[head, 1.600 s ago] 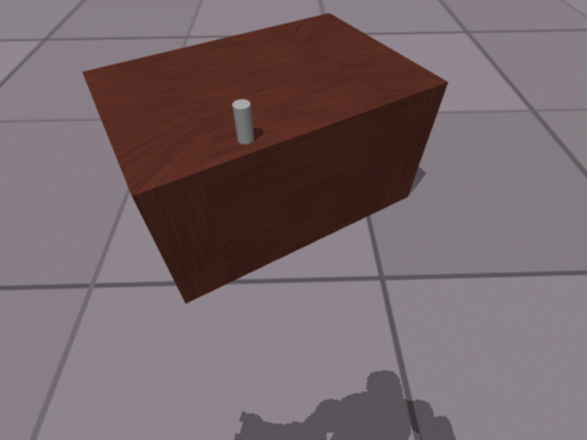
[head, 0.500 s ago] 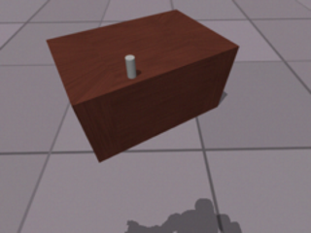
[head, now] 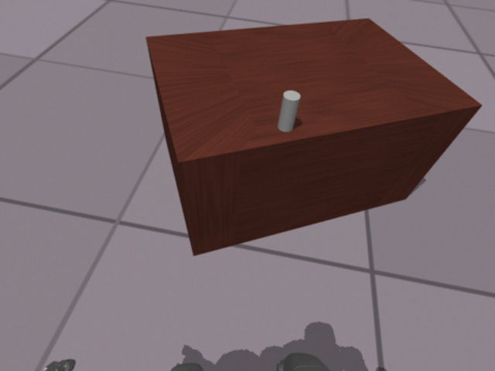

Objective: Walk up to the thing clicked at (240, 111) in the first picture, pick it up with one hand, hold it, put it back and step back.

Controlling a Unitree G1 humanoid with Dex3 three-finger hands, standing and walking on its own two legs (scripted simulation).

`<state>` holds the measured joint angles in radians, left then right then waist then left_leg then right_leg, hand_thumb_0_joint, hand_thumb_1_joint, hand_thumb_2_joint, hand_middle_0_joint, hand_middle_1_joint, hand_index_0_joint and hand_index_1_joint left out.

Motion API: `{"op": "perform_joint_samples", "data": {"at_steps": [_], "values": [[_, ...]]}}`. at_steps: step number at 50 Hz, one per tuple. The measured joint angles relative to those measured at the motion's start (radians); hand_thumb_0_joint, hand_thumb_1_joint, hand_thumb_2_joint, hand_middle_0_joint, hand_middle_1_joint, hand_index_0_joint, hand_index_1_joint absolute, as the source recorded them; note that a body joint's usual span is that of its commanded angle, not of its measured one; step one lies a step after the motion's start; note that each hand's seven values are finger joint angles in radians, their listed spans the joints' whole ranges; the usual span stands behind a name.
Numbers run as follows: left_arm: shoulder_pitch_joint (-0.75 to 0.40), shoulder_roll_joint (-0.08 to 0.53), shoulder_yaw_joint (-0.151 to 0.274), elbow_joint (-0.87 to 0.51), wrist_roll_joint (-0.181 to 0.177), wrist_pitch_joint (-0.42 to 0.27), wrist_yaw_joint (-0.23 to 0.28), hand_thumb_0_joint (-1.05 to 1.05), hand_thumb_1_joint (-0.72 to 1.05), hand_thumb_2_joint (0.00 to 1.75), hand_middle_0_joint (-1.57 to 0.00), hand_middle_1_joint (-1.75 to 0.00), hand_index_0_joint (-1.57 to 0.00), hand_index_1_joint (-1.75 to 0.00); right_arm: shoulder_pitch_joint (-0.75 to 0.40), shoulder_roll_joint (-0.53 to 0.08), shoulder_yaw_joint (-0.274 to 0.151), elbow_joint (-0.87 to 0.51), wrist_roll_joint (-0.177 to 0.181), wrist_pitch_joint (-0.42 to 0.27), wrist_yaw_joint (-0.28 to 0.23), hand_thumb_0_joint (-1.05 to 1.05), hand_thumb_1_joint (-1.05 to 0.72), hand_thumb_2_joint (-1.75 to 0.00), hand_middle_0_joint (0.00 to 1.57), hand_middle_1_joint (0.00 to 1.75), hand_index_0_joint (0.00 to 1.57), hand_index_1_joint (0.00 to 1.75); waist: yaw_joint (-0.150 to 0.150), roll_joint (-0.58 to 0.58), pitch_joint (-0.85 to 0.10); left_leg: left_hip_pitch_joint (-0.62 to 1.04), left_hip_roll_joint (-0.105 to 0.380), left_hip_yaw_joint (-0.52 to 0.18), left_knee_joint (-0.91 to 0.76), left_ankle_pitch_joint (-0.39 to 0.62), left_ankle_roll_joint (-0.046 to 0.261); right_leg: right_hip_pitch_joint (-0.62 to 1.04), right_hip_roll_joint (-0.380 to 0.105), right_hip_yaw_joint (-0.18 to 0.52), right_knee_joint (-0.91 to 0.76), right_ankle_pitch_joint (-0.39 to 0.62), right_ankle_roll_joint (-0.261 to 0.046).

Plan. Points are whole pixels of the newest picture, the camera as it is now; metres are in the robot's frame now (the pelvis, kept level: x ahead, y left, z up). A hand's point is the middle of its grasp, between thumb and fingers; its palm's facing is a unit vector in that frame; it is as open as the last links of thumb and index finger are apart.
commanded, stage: walk up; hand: right
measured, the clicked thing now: (288, 111) +0.82 -0.14 -0.09
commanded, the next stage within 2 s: none
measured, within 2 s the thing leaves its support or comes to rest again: neither
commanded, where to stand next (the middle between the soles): +0.40 -0.04 m, yaw +15 degrees
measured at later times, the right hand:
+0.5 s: hand (394, 267) +0.32 -0.32 -0.12, palm faces -0.22 +0.90 -0.38, open 7.4 cm
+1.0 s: hand (358, 200) +0.50 -0.29 -0.11, palm faces -0.28 +0.86 -0.43, open 7.4 cm
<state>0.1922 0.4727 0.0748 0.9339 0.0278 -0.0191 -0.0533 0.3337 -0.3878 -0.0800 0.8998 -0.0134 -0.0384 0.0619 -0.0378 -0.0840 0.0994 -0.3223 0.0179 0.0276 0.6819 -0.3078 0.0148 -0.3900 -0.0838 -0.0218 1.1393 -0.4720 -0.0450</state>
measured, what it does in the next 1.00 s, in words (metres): walks ahead, turning left: right foot, then left foot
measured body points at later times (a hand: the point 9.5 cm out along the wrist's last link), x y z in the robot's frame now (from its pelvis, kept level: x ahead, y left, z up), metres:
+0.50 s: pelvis +0.19 -0.06 +0.02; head +0.21 -0.08 +0.47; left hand +0.19 +0.26 -0.08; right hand +0.34 -0.37 -0.09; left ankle +0.20 +0.09 -0.65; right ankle +0.24 -0.15 -0.72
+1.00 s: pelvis +0.34 -0.05 +0.00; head +0.36 -0.02 +0.45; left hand +0.31 +0.27 -0.12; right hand +0.51 -0.33 -0.09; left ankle +0.35 +0.09 -0.72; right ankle +0.44 -0.20 -0.69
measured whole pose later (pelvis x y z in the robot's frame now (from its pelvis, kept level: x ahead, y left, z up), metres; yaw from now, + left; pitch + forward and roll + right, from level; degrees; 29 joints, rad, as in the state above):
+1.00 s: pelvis +0.34 -0.05 +0.00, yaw +15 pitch -3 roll +0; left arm 0.31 0.42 0.06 0.81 0.00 -0.02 -0.04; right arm 0.27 -0.39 -0.02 0.77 -0.01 -0.07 0.00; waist 0.01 -0.06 0.12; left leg -0.32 0.05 0.02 0.66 -0.29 0.00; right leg -0.46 -0.11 0.00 0.89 -0.36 -0.02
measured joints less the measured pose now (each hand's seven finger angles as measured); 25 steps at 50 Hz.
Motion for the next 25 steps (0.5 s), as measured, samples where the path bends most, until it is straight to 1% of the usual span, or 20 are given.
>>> {"op": "perform_joint_samples", "data": {"at_steps": [3,7,10,12,14,15,16,17,18,20,22,25], "values": [[-0.007,-0.017,-0.006,-0.030,-0.009,-0.009,-0.010,0.01,0.91,0.90,-0.20,-0.30,-0.20,-0.30,0.044,0.024,0.024,-0.013,0.005,-0.015,-0.008,0.00,-0.90,-0.90,0.21,0.30,0.20,0.30,-0.003,0.002,0.000,0.067,-0.020,-0.019,-0.079,0.011,0.000,-0.070,-0.002,-0.013,-0.098,0.066,0.007],[0.004,-0.038,-0.004,-0.058,-0.002,-0.001,-0.026,0.01,0.90,0.90,-0.20,-0.30,-0.20,-0.30,0.090,0.029,0.036,-0.034,0.001,-0.029,-0.016,0.00,-0.90,-0.90,0.21,0.30,0.21,0.30,-0.003,0.018,-0.014,0.140,-0.036,-0.041,-0.129,-0.010,0.000,-0.107,-0.010,0.002,-0.257,0.131,0.020],[0.010,-0.048,0.003,-0.068,0.003,0.002,-0.035,0.01,0.90,0.90,-0.20,-0.30,-0.20,-0.30,0.109,0.018,0.038,-0.051,0.001,-0.039,-0.021,0.00,-0.89,-0.90,0.21,0.30,0.21,0.30,-0.004,0.039,-0.024,0.177,-0.035,-0.063,-0.134,-0.046,-0.012,-0.105,-0.010,0.009,-0.354,0.195,0.018],[0.015,-0.049,0.009,-0.076,0.004,-0.002,-0.038,0.01,0.90,0.90,-0.20,-0.30,-0.20,-0.30,0.114,0.007,0.038,-0.062,0.001,-0.041,-0.025,0.00,-0.89,-0.90,0.21,0.30,0.21,0.30,0.001,0.052,-0.032,0.193,-0.028,-0.076,-0.121,-0.080,-0.027,-0.085,-0.003,0.007,-0.416,0.220,0.013],[0.022,-0.048,0.017,-0.089,0.002,-0.015,-0.038,0.01,0.90,0.90,-0.20,-0.30,-0.20,-0.30,0.117,-0.007,0.037,-0.073,0.002,-0.040,-0.030,0.01,-0.89,-0.90,0.21,0.30,0.21,0.30,0.011,0.071,-0.039,0.196,-0.013,-0.092,-0.068,-0.135,-0.039,-0.035,0.015,-0.006,-0.494,0.263,0.008],[0.021,-0.054,0.022,-0.095,0.004,-0.027,-0.033,0.01,0.90,0.90,-0.20,-0.30,-0.20,-0.30,0.110,-0.017,0.034,-0.074,0.003,-0.037,-0.035,0.01,-0.89,-0.90,0.21,0.30,0.21,0.30,0.019,0.097,-0.034,0.176,0.008,-0.106,0.005,-0.165,-0.024,-0.023,0.033,-0.025,-0.488,0.285,0.015],[0.021,-0.060,0.025,-0.103,0.008,-0.039,-0.028,0.01,0.90,0.90,-0.20,-0.30,-0.20,-0.30,0.095,-0.023,0.031,-0.070,0.006,-0.030,-0.041,0.01,-0.89,-0.90,0.21,0.30,0.21,0.30,0.025,0.116,-0.026,0.137,0.015,-0.127,0.116,-0.172,-0.003,-0.017,0.044,-0.047,-0.461,0.261,0.019],[0.025,-0.064,0.023,-0.111,0.009,-0.049,-0.024,0.01,0.90,0.90,-0.20,-0.30,-0.20,-0.30,0.078,-0.025,0.030,-0.065,0.008,-0.022,-0.047,0.01,-0.90,-0.90,0.21,0.30,0.20,0.30,0.032,0.121,-0.020,0.091,0.001,-0.138,0.235,-0.177,0.010,-0.007,0.044,-0.061,-0.442,0.234,0.019],[0.031,-0.069,0.019,-0.115,0.006,-0.052,-0.022,0.01,0.90,0.90,-0.20,-0.30,-0.20,-0.30,0.062,-0.027,0.031,-0.060,0.007,-0.017,-0.052,0.01,-0.90,-0.90,0.21,0.30,0.20,0.30,0.041,0.119,-0.019,0.044,-0.015,-0.129,0.337,-0.177,0.019,0.009,0.038,-0.069,-0.439,0.215,0.017],[0.050,-0.083,0.010,-0.114,0.001,-0.050,-0.018,0.00,0.90,0.90,-0.20,-0.30,-0.20,-0.30,0.033,-0.040,0.034,-0.056,0.007,-0.018,-0.051,0.01,-0.90,-0.90,0.21,0.30,0.20,0.30,0.058,0.119,-0.020,-0.039,-0.026,-0.087,0.454,-0.139,0.027,0.058,0.030,-0.081,-0.478,0.205,0.008],[0.077,-0.096,0.000,-0.109,-0.003,-0.051,-0.015,0.00,0.90,0.90,-0.20,-0.30,-0.20,-0.30,0.009,-0.058,0.030,-0.064,0.011,-0.027,-0.044,0.01,-0.90,-0.90,0.21,0.30,0.20,0.30,0.070,0.128,-0.022,-0.104,-0.016,-0.064,0.460,-0.079,0.029,0.111,0.034,-0.094,-0.545,0.218,0.009],[0.122,-0.099,-0.008,-0.102,-0.003,-0.055,-0.013,0.00,0.90,0.90,-0.20,-0.30,-0.20,-0.30,-0.017,-0.073,0.019,-0.086,0.012,-0.034,-0.030,0.01,-0.90,-0.90,0.21,0.30,0.20,0.30,0.087,0.130,-0.019,-0.169,0.003,-0.062,0.381,-0.013,0.019,0.169,0.045,-0.108,-0.619,0.226,0.002]]}}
